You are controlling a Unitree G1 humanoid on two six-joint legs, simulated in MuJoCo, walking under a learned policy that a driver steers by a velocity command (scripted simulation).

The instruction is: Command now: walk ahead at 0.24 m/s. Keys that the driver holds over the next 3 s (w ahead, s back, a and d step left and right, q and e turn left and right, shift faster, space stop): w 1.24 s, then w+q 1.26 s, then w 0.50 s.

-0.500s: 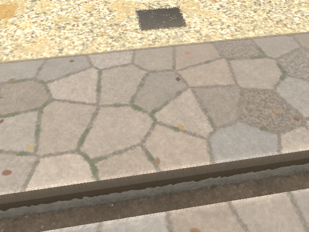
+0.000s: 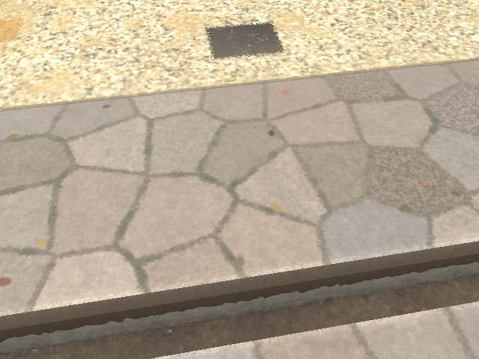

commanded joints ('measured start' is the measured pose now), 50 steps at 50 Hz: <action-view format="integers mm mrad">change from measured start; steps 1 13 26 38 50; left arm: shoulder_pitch -20 179 157 6 -504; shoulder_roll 23 99 217 158 180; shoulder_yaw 4 15 36 62 69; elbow -65 -44 -69 -206 -384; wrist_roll -4 12 28 -8 -46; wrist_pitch -40 -91 -69 -48 -92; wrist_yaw -15 -64 -28 -17 -92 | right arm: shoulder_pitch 169 -125 -347 -128 376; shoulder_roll -177 -127 -169 -156 -178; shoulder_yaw -43 -23 -22 3 -24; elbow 0 -157 -317 -201 -61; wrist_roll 6 5 9 -31 -6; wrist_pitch -30 -113 -106 -140 -109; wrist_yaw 6 49 116 94 22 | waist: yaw -49 39 -35 56 -134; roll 178 -63 -160 53 132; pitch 132 131 36 38 153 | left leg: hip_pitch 61 -708 -95 -12 747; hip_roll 297 118 -36 213 378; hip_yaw -470 -84 35 -228 -390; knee -355 619 71 -432 -248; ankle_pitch -496 151 357 432 237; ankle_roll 195 45 57 246 202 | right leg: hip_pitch -297 301 211 -317 -1179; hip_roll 23 -259 -195 -137 -188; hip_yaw -67 326 17 117 192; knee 153 -412 -326 579 493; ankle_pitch -15 267 1011 184 273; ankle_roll -33 -144 -85 -17 3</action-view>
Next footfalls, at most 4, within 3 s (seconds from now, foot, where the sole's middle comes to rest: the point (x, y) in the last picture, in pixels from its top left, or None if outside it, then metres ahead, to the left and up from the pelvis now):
0.56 left None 0.41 0.09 -0.77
1.26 right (331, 223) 0.98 -0.29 -0.77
1.94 left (236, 184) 1.17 0.04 -0.77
2.46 right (238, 113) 1.58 0.03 -0.77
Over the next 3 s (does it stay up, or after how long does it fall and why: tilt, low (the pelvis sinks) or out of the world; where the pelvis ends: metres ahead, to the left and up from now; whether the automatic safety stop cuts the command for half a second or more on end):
stays up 1.56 0.23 -0.01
